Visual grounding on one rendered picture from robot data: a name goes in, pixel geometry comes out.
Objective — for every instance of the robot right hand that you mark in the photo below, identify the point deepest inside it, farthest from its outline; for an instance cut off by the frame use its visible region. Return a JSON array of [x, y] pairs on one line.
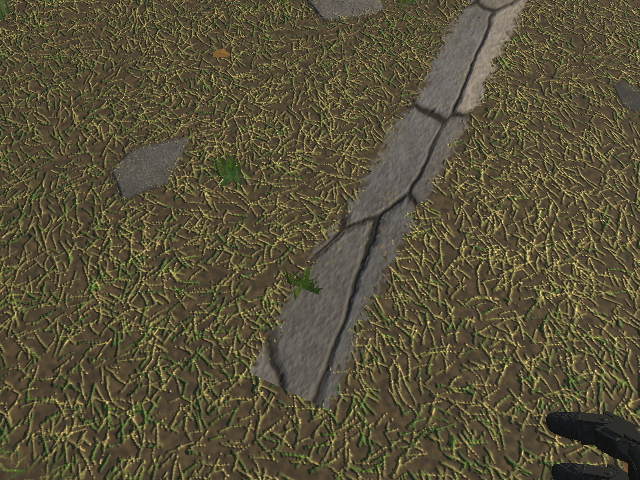
[[610, 433]]

